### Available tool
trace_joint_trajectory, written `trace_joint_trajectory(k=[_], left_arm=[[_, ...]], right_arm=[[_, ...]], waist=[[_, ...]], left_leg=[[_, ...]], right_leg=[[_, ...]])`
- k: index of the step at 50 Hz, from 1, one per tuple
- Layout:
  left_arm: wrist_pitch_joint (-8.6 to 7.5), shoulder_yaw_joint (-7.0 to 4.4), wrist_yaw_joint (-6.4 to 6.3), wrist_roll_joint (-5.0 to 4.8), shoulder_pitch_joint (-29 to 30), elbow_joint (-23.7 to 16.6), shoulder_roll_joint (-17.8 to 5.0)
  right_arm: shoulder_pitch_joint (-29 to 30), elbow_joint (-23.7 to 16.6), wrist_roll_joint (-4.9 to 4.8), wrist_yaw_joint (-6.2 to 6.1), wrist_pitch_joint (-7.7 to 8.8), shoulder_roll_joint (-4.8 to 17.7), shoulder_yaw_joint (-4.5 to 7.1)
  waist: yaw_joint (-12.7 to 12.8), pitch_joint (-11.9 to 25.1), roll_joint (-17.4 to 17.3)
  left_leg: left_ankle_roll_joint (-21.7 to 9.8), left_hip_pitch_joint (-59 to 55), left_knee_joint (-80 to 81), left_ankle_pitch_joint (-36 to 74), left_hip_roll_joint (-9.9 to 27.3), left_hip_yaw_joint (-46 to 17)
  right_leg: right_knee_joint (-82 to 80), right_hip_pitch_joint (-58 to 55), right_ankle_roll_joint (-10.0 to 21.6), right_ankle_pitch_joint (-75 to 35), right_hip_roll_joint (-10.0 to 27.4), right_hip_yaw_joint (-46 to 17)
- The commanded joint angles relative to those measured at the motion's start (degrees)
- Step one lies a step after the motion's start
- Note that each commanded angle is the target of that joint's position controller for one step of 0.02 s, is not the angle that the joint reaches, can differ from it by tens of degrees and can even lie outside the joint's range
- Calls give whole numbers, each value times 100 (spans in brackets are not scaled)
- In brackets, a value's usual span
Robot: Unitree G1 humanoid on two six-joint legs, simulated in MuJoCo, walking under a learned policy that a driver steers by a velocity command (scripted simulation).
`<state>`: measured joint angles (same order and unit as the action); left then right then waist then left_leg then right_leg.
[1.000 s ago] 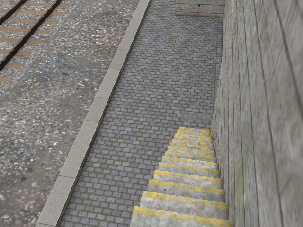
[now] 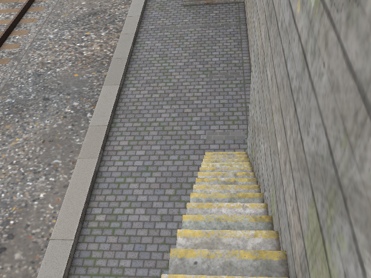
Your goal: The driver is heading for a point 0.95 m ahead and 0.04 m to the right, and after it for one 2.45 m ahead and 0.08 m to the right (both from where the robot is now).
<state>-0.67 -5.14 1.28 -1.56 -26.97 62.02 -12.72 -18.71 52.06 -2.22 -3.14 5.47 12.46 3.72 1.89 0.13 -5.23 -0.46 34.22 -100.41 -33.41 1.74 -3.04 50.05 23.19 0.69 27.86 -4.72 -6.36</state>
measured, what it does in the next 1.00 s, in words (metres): goes down: left foot 0.20 m lower, then right foot 0.20 m lower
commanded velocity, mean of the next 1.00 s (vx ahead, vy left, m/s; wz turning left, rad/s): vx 0.19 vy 0.00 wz -0.13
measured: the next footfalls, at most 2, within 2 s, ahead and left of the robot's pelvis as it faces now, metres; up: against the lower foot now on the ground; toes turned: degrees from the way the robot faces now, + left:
left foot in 0.18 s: +0.22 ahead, +0.09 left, -0.20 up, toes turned -6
right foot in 0.54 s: +0.39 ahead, -0.18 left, -0.41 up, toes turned -10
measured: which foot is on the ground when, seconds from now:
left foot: up 0.00-0.16, down 0.18-0.54, up 0.56-0.96, down 0.98-1.00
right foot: down 0.00-0.14, up 0.16-0.52, down 0.54-1.00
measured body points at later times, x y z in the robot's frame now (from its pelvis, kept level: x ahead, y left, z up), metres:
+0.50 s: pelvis +0.25 -0.03 -0.30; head +0.25 -0.07 +0.15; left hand +0.45 +0.17 -0.40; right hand +0.15 -0.24 -0.47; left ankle +0.18 +0.09 -0.90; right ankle +0.39 -0.19 -1.00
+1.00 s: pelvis +0.33 +0.00 -0.39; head +0.32 +0.00 +0.06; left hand +0.35 +0.24 -0.53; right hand +0.46 -0.23 -0.51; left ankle +0.36 +0.15 -1.11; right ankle +0.35 -0.17 -1.10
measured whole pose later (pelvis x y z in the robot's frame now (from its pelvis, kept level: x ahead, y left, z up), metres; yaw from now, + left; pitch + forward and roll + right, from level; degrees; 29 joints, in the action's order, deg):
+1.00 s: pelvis +0.33 +0.00 -0.39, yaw -2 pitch -4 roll +0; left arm 3.6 0.9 -3.1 -0.6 -20.2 50.7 -10.4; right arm -9.5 44.8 -2.1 -0.4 -5.9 10.7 0.4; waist 2.1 -2.0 -0.9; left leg 2.5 14.9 -36.2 -19.5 0.1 -5.6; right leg 38.4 15.9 -3.2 19.0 7.9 3.4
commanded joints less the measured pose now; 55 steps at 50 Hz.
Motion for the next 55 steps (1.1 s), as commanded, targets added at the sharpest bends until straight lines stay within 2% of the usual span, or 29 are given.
trace_joint_trajectory(k=[1, 2, 4, 5, 7, 8, 9, 10, 11, 13, 14, 16, 18, 19, 20, 22, 25, 26, 28, 30, 32, 33, 38, 39, 41, 45, 48, 50, 55], left_arm=[[69, 211, -507, 175, 263, -426, -164], [82, 92, -767, 421, 834, -517, -392], [72, 176, -1034, 148, 1259, -690, -268], [39, 264, -1128, 12, 1091, -946, -122], [79, 270, -1253, -195, 1152, -832, -76], [123, 171, -1085, -78, 1606, -778, -329], [136, 147, -915, -155, 1641, -925, -272], [67, 276, -744, -111, 1181, -976, 253], [0, 391, -536, -219, -751, -1288, 665], [-72, 348, -574, 109, -199, -1415, 104], [-73, 308, -592, 156, 116, -1581, 11], [52, 317, -489, -1, -177, -1031, -25], [162, 355, -424, 4, 894, -1343, -172], [99, 391, -382, 2, 1370, -1416, -176], [80, 499, -243, 138, 1872, -1647, -136], [90, 483, -2, -65, 1309, -1383, 24], [125, 181, 129, 80, -1237, -188, -477], [38, 252, 96, 76, -569, -463, -368], [130, 427, 83, 501, -600, -344, -341], [181, 378, 91, 133, 0, -272, -755], [172, 448, 107, 208, 282, -529, -843], [182, 363, -6, 291, 242, -361, -1232], [220, 594, -381, 386, 47, -753, -765], [285, 839, -502, 312, 205, -823, -95], [259, 885, -585, 402, 955, -1188, -8], [365, 459, -450, 299, 587, -1145, -919], [444, 276, -509, -4, 524, -1313, -1108], [354, 312, -460, 105, 146, -1558, -610], [66, 126, -448, 34, 1292, -1947, -843]], right_arm=[[528, -628, -74, 58, 332, 780, 197], [-312, -220, -20, 206, 331, 636, 291], [-1183, 25, -49, 377, 287, 827, 319], [-401, -314, 145, 514, 241, 419, 117], [41, -707, 97, 512, 67, -14, -43], [-2059, 181, 82, 555, -51, 332, 157], [-3403, 389, 177, 586, -86, 345, 44], [-3698, 615, 199, 592, -91, 160, -127], [-2648, 732, 320, 674, 4, 966, -18], [-1122, 398, 247, 529, 78, 459, -50], [323, 10, 782, 403, 79, 918, -43], [-19, 336, 1038, 123, 6, 952, -109], [-409, 425, 382, -90, -126, 566, -129], [-674, 548, 271, -150, -166, 414, -135], [-568, 387, 184, -287, -241, 372, -145], [79, 408, 293, -362, -450, 669, -112], [778, 359, 181, 15, -678, 444, -105], [257, 435, -123, 25, -652, 183, -242], [-1031, 788, -197, 211, -725, -536, -241], [-842, 290, -64, 285, -881, -542, -293], [-320, 167, -174, 181, -1110, 0, -150], [86, -100, -180, 75, -1273, -34, -137], [1090, -642, -157, -85, -1609, 78, -108], [1092, -745, -123, -74, -1595, -42, -173], [1264, -969, -36, -32, -1517, -213, -286], [837, -736, 0, 198, -1169, 34, -314], [1053, -1042, 8, 298, -1006, 384, -208], [1460, -1424, 9, 306, -1071, 1002, -23], [1230, -2158, -42, 242, -1145, 933, 70]], waist=[[-314, -920, 726], [-852, -120, 1565], [-1347, 246, 907], [-938, 184, 376], [-899, -295, 852], [-1977, 164, 444], [-2588, 42, 20], [-2266, -94, -649], [-364, 82, -2078], [239, -935, -140], [637, -662, 38], [670, -223, 639], [69, -549, 209], [-118, -689, 130], [-174, -732, 650], [258, -526, 297], [1055, -37, 466], [719, -380, 822], [-14, -85, 2073], [-349, 413, 1697], [-317, 768, 297], [-269, 572, 789], [-17, -442, 1482], [-109, -551, 1566], [-286, -666, 2050], [-129, -578, 2181], [-80, -1424, 1354], [289, -998, -581], [-366, 172, -846]], left_leg=[[210, 1398, 4356, 2570, -499, 960], [244, -730, 3066, 3917, -442, 534], [192, -1927, 4180, 5333, -118, -18], [372, -2793, 5476, 7142, -525, 609], [82, -3806, 7460, 7392, 69, -99], [-392, -5318, 5775, 6923, 373, -559], [-727, -5249, 6592, 5464, 813, -669], [-696, -4923, 6346, 5884, 893, -419], [-1158, -4826, 5977, 6040, 1752, -2159], [-474, -2334, 6264, 6004, 1224, -1204], [-1066, -638, 6948, 4206, 1807, -2427], [-1599, 287, 6351, 5386, 2074, -3154], [-1140, -1427, 5555, 2900, 1241, -2380], [-1072, -1574, 5234, 2358, 1042, -2339], [-982, -896, 5269, 1343, 739, -1817], [-922, 1198, 5236, 237, 483, -914], [-407, 465, 2762, 1769, 90, 52], [-83, -917, 1747, 1454, -267, 455], [264, 791, -1413, -2428, -1053, 141], [606, 1447, -1630, -2155, -426, -804], [617, 1145, -1131, -505, -460, -1157], [614, 1366, -976, 227, -424, -1425], [750, 1598, -607, 1147, -604, -1073], [852, 1218, 369, 1575, -552, -1121], [1057, 443, 2401, 2267, -156, -614], [683, -2641, 5836, 1234, -354, 330], [178, -1816, 7485, 1654, -192, -21], [-472, -2060, 7593, 2269, 267, -1495], [-843, -3334, 7763, 3038, 480, -2415]], right_leg=[[-921, 198, 360, 833, 638, -1443], [-500, 1923, 702, -472, 1048, -2367], [1561, 2545, 44, 606, 603, -1466], [920, 2997, -74, 535, 88, -632], [1842, 3226, 4, 540, -77, -469], [4440, 4271, 127, 997, -139, -873], [6670, 4302, 25, 1133, -800, -422], [8707, 4714, 89, 1642, -1067, -458], [7447, 5604, 399, 717, -411, -1493], [4960, 5108, 325, -946, -268, -864], [3347, 3866, 122, -1382, 136, -811], [3680, 2012, -311, -2516, 443, -1087], [2297, 4060, -356, -2887, 430, -1389], [1650, 4052, -359, -3245, 485, -1310], [159, 2956, -391, -4804, 519, -1010], [-1159, -699, -367, -5586, 645, -137], [-1862, -2577, -339, -6145, 769, 306], [-4566, -1539, -123, -5559, 1014, 314], [-1766, -3120, 592, -9578, 1879, -151], [-1252, -2662, 1625, -8963, 2854, -1277], [-1404, -1983, 1448, -7731, 2806, -1306], [-1699, -1446, 1577, -6357, 3272, -1965], [-2870, -197, 913, -671, 2397, -1596], [-3066, 93, 840, 198, 2054, -1112], [-3420, 501, 676, 841, 1908, -536], [-3698, 602, 437, 1639, 1678, 177], [-2882, -40, 381, 610, 1583, 240], [-1739, 427, -181, 467, 1136, 939], [-1340, 847, -316, 316, 700, 496]])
